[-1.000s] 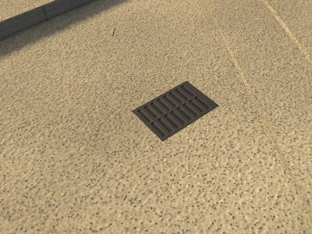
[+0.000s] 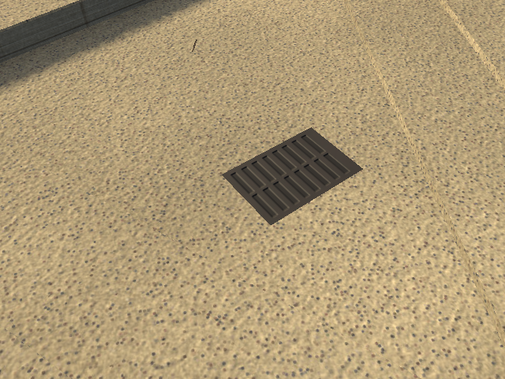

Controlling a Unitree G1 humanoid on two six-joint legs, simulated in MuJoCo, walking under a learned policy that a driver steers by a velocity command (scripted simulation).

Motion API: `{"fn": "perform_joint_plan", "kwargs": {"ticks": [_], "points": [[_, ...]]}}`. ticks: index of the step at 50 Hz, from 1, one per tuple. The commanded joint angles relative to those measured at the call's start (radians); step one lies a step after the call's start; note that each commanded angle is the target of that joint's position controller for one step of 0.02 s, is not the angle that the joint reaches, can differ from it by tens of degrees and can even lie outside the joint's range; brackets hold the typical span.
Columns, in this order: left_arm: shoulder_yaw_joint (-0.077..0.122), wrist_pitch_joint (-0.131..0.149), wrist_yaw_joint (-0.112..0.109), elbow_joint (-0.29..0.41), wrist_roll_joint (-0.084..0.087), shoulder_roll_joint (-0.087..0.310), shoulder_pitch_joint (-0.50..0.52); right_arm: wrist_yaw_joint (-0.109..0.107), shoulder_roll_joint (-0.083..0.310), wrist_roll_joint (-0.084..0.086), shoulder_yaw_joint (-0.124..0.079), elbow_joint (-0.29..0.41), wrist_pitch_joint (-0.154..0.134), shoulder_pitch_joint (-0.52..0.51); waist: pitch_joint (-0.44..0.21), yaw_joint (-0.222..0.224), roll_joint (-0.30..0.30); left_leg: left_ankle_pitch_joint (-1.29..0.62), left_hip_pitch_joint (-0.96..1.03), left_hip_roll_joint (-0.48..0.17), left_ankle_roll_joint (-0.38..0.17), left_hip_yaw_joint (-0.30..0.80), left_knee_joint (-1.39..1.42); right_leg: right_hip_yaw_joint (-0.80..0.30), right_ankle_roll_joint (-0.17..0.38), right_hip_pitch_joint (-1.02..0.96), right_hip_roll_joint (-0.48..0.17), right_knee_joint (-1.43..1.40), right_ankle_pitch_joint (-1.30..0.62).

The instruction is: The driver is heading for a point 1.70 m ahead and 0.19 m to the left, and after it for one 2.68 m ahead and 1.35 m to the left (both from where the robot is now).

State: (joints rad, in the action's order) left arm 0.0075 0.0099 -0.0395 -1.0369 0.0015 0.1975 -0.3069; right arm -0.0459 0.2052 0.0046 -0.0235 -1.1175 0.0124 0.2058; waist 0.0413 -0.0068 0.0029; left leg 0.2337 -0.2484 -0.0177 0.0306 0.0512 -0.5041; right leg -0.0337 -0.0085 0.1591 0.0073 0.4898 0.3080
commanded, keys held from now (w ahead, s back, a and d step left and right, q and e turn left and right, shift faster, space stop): no key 0.04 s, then w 0.96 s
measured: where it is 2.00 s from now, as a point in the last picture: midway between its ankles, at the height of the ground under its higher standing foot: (286, 251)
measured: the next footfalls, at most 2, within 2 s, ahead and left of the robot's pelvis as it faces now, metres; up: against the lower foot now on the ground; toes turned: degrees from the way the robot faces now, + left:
right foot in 0.76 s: +0.43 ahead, -0.13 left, -0.04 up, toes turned +0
left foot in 1.28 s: +0.76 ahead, +0.05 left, -0.04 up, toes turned +1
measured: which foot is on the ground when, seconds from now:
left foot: down 0.00-0.78, up 0.80-1.00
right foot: down 0.00-0.30, up 0.32-0.74, down 0.76-1.00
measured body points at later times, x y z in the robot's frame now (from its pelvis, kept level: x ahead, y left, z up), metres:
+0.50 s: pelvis +0.11 +0.03 +0.01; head +0.12 +0.04 +0.46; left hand +0.23 +0.29 -0.12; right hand +0.03 -0.21 -0.13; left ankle +0.02 +0.13 -0.74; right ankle +0.14 -0.12 -0.68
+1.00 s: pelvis +0.40 -0.06 -0.03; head +0.43 -0.07 +0.42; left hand +0.43 +0.20 -0.16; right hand +0.50 -0.33 -0.16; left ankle +0.46 +0.11 -0.69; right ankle +0.39 -0.13 -0.77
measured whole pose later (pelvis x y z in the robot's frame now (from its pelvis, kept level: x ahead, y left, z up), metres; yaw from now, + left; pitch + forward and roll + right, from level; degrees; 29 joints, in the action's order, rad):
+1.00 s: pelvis +0.40 -0.06 -0.03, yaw -1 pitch +1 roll -1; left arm 0.04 0.11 0.04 -0.98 0.00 0.23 -0.32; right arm -0.02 0.27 0.02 -0.06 -0.91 -0.10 0.20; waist 0.03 0.03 0.04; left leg 0.22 -0.63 -0.12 -0.03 0.03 -1.08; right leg 0.02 0.09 0.14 0.09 0.31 0.18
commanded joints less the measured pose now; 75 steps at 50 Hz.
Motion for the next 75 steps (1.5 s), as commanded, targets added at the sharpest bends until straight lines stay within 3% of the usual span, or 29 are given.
{"fn": "perform_joint_plan", "kwargs": {"ticks": [1, 6, 11, 13, 14, 16, 17, 19, 22, 28, 34, 36, 38, 39, 40, 41, 43, 46, 51, 56, 60, 62, 64, 65, 66, 68, 70, 72, 75], "points": [[0.015, 0.005, -0.003, 0.011, 0.0, 0.092, -0.069, -0.002, 0.099, 0.0, -0.013, 0.021, -0.006, 0.037, 0.016, 0.001, 0.0, -0.121, 0.046, 0.008, -0.034, -0.017, 0.069, -0.001, 0.016, 0.091, -0.004, -0.104, -0.108], [0.028, 0.003, -0.011, 0.008, 0.013, 0.124, -0.089, -0.004, 0.104, 0.009, -0.018, 0.023, -0.013, 0.055, 0.088, 0.01, -0.036, 0.407, -0.069, 0.056, -0.068, -0.055, 0.017, -0.05, 0.079, 0.169, -0.018, -0.141, 0.43], [0.06, 0.047, 0.005, 0.017, 0.035, 0.196, -0.13, 0.032, 0.041, 0.018, -0.008, 0.07, -0.094, 0.019, 0.131, 0.023, -0.182, 0.173, -0.162, 0.033, -0.088, -0.088, -0.198, -0.383, 0.218, 0.13, -0.254, -0.293, 0.489], [0.053, 0.053, 0.013, 0.05, 0.038, 0.179, -0.042, 0.041, 0.037, 0.029, -0.011, 0.048, -0.112, 0.113, 0.14, -0.047, -0.164, 0.182, 0.007, 0.031, -0.121, -0.082, -0.053, -0.319, 0.188, 0.229, -0.214, -0.244, 0.401], [0.049, 0.057, 0.016, 0.074, 0.04, 0.158, 0.016, 0.042, 0.06, 0.025, -0.021, 0.014, -0.116, 0.212, 0.128, -0.087, -0.108, 0.153, 0.133, 0.012, -0.128, -0.029, 0.032, -0.225, 0.147, 0.292, -0.147, -0.134, 0.281], [0.03, 0.088, 0.011, 0.143, 0.031, 0.077, 0.067, 0.055, 0.261, 0.025, -0.074, -0.032, -0.128, 0.449, 0.051, -0.145, 0.319, 0.267, 0.372, -0.307, -0.303, 0.59, 0.321, 0.044, 0.039, 0.548, 0.056, 0.436, 0.176], [0.038, 0.104, 0.015, 0.153, 0.04, 0.11, 0.079, 0.059, 0.195, 0.003, -0.05, -0.013, -0.14, 0.397, 0.058, -0.105, 0.201, 0.238, 0.367, -0.356, -0.325, 0.672, 0.334, -0.06, 0.058, 0.634, 0.01, 0.605, 0.215], [0.039, 0.12, 0.031, 0.136, 0.044, 0.103, 0.047, 0.066, 0.141, 0.005, -0.035, 0.032, -0.148, 0.289, 0.073, -0.046, 0.089, 0.107, 0.358, -0.302, -0.274, 0.48, 0.322, -0.062, 0.096, 0.68, -0.064, 0.673, 0.069], [0.059, 0.119, 0.046, 0.155, 0.027, 0.123, 0.118, 0.058, 0.085, 0.005, -0.012, 0.047, -0.127, 0.284, 0.062, -0.043, 0.086, -0.161, 0.332, -0.211, -0.213, 0.234, 0.355, -0.006, 0.078, 0.62, -0.114, 0.505, -0.08], [0.037, 0.106, 0.069, 0.238, 0.025, 0.058, 0.335, 0.012, 0.162, 0.006, -0.024, 0.071, -0.111, 0.29, 0.092, -0.07, 0.08, -0.189, 0.173, -0.146, -0.2, 0.06, 0.384, 0.038, 0.006, 0.452, -0.064, 0.07, -0.39], [0.042, 0.102, 0.086, 0.286, 0.03, 0.124, 0.392, 0.009, 0.185, 0.023, -0.051, 0.056, -0.102, 0.307, 0.107, -0.046, 0.058, -0.27, 0.275, -0.229, -0.172, 0.047, 0.301, -0.018, 0.059, 0.387, -0.073, -0.031, -0.405], [0.063, 0.106, 0.086, 0.266, 0.032, 0.172, 0.295, 0.017, 0.217, 0.013, -0.064, 0.066, -0.085, 0.289, 0.029, 0.012, 0.064, -0.538, 0.333, -0.23, -0.152, 0.036, 0.139, 0.015, 0.089, 0.255, -0.034, -0.012, -0.308], [0.102, 0.102, 0.074, 0.175, 0.033, 0.245, -0.022, 0.029, 0.194, -0.005, -0.053, 0.095, -0.072, 0.257, -0.167, 0.164, 0.047, -0.562, 0.141, -0.145, -0.103, -0.012, -0.295, -0.001, 0.152, -0.185, -0.063, 0.037, -0.3], [0.111, 0.097, 0.074, 0.14, 0.016, 0.332, -0.131, 0.037, 0.065, -0.041, -0.019, 0.11, -0.087, 0.362, -0.312, 0.101, -0.248, 0.13, -0.16, 0.001, -0.069, -0.048, -0.669, -0.295, 0.223, -0.499, -0.267, 0.112, -0.347], [0.109, 0.096, 0.092, 0.123, 0.008, 0.331, -0.184, 0.043, -0.002, 0.022, 0.005, 0.086, -0.12, 0.491, -0.456, 0.084, -0.373, 0.39, -0.401, 0.107, -0.045, 0.057, -0.928, -0.746, 0.376, -0.659, -0.422, -0.113, -0.152], [0.094, 0.096, 0.094, 0.126, 0.021, 0.25, -0.12, 0.04, 0.104, 0.056, -0.016, 0.121, -0.146, 0.347, -0.303, 0.096, -0.193, 0.337, -0.507, 0.027, -0.066, 0.084, -0.959, -0.705, 0.324, -0.551, -0.381, -0.192, -0.071], [0.069, 0.105, 0.095, 0.17, 0.005, 0.18, 0.072, 0.024, 0.168, 0.042, -0.034, 0.172, -0.152, 0.152, -0.104, 0.054, -0.011, 0.151, -0.462, -0.065, -0.074, 0.032, -0.882, -0.414, 0.257, -0.217, -0.305, -0.207, -0.35], [0.053, 0.115, 0.096, 0.151, -0.012, 0.117, 0.102, 0.026, 0.115, 0.015, -0.043, 0.179, -0.12, 0.187, -0.095, -0.019, -0.074, 0.047, -0.323, -0.136, -0.075, 0.039, -0.723, -0.235, 0.236, -0.038, -0.226, -0.254, -0.526], [0.06, 0.109, 0.051, 0.103, -0.003, 0.17, 0.016, 0.028, 0.1, -0.002, -0.044, 0.272, -0.113, -0.011, 0.004, 0.004, -0.055, -0.195, -0.401, -0.128, -0.043, -0.012, -0.366, -0.112, 0.231, 0.02, -0.18, -0.345, -0.574], [0.06, 0.102, 0.03, 0.059, 0.019, 0.193, -0.095, 0.055, 0.085, 0.01, -0.03, 0.344, -0.124, -0.231, 0.047, 0.073, -0.038, -0.41, -0.328, -0.055, -0.059, -0.065, -0.048, -0.06, 0.188, -0.029, -0.153, -0.387, -0.441], [0.068, 0.08, 0.025, 0.028, 0.015, 0.195, -0.134, 0.079, 0.114, 0.017, -0.034, 0.386, -0.136, -0.28, 0.045, 0.055, -0.038, -0.315, -0.39, -0.048, -0.101, -0.034, 0.001, -0.072, 0.195, -0.235, -0.231, -0.297, -0.557], [0.075, 0.069, 0.024, 0.041, 0.01, 0.213, -0.105, 0.084, 0.15, 0.016, -0.047, 0.38, -0.141, -0.23, -0.011, 0.013, -0.053, -0.204, -0.294, -0.007, -0.129, -0.068, 0.01, -0.068, 0.18, -0.288, -0.239, -0.191, -0.786], [0.066, 0.059, 0.031, 0.068, -0.005, 0.201, -0.061, 0.077, 0.224, 0.014, -0.083, 0.302, -0.141, 0.038, -0.181, -0.118, -0.046, -0.233, 0.086, 0.013, -0.191, -0.082, 0.004, -0.026, 0.145, -0.182, -0.165, 0.146, -0.946], [0.038, 0.073, 0.044, 0.082, -0.009, 0.122, -0.154, 0.074, 0.305, -0.006, -0.103, 0.284, -0.141, 0.178, -0.345, -0.112, 0.081, -0.202, 0.511, -0.215, -0.333, 0.237, -0.011, 0.003, 0.089, 0.177, -0.057, 0.499, -0.621], [0.014, 0.092, 0.055, 0.06, -0.004, 0.062, -0.222, 0.079, 0.276, 0.003, -0.095, 0.261, -0.133, 0.237, -0.461, -0.1, 0.239, -0.028, 0.701, -0.364, -0.425, 0.597, 0.114, -0.039, 0.064, 0.431, 0.077, 0.748, 0.22], [0.052, 0.117, 0.054, 0.119, 0.044, 0.216, -0.029, 0.075, 0.18, 0.015, -0.061, 0.283, -0.13, 0.092, -0.194, -0.084, 0.12, -0.021, 0.452, -0.313, -0.332, 0.447, 0.216, -0.077, 0.095, 0.569, -0.036, 0.803, 0.15], [0.059, 0.105, 0.042, 0.128, 0.021, 0.185, 0.014, 0.083, 0.145, -0.003, -0.049, 0.3, -0.132, -0.013, -0.073, -0.017, 0.014, -0.181, 0.182, -0.249, -0.295, 0.278, 0.286, -0.053, 0.078, 0.472, -0.108, 0.683, 0.034], [0.053, 0.081, 0.039, 0.126, 0.016, 0.121, -0.021, 0.087, 0.14, -0.005, -0.047, 0.292, -0.133, -0.027, -0.061, 0.026, 0.035, -0.196, 0.071, -0.211, -0.29, 0.198, 0.349, -0.043, 0.059, 0.38, -0.134, 0.579, 0.006], [0.063, 0.072, 0.034, 0.157, 0.008, 0.131, 0.046, 0.071, 0.186, -0.007, -0.062, 0.26, -0.142, 0.027, -0.029, 0.022, 0.038, -0.257, 0.043, -0.189, -0.296, 0.113, 0.389, -0.036, 0.025, 0.428, -0.149, 0.436, -0.161]]}}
